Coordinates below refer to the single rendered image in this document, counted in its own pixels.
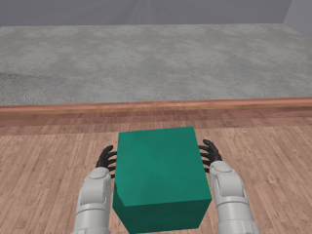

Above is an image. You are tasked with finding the robot left forearm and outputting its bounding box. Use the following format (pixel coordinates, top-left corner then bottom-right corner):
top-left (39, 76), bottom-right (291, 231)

top-left (70, 167), bottom-right (112, 234)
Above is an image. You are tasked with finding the left robot hand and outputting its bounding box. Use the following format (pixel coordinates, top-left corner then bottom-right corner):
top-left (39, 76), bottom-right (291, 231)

top-left (96, 145), bottom-right (117, 179)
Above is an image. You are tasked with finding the robot right forearm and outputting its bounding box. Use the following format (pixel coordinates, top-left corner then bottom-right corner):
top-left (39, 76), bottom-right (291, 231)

top-left (209, 161), bottom-right (261, 234)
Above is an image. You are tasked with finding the carton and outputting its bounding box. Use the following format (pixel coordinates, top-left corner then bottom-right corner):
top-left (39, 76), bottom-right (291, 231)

top-left (112, 126), bottom-right (213, 234)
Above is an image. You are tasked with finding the right robot hand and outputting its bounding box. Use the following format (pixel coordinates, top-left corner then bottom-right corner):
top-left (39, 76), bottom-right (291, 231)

top-left (198, 139), bottom-right (222, 174)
